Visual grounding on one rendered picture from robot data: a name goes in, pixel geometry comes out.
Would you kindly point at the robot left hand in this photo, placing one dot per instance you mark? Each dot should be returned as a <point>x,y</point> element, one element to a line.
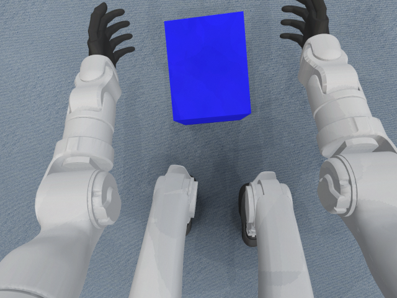
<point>99,42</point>

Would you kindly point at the right robot foot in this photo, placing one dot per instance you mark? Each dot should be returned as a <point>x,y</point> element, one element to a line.
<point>249,240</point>

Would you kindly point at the robot right hand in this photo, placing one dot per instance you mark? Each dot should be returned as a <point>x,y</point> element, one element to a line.
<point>315,20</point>

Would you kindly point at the robot left forearm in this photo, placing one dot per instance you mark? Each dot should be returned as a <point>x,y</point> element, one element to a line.
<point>90,120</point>

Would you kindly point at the carton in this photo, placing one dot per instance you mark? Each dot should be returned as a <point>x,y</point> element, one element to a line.
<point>208,68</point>

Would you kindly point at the right robot upper arm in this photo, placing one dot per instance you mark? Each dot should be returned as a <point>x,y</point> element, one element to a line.
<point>362,189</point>

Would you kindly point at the robot left thigh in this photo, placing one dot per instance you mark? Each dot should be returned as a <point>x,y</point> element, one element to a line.
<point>159,268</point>

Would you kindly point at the robot right forearm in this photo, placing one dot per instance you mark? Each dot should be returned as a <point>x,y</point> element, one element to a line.
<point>338,104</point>

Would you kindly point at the left robot upper arm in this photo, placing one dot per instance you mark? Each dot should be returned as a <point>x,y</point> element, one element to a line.
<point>73,209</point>

